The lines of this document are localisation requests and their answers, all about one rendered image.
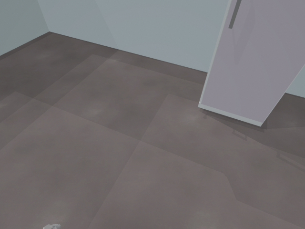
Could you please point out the fridge door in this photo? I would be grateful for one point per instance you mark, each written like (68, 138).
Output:
(258, 58)

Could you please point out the handle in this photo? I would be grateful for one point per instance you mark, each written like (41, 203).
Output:
(234, 14)

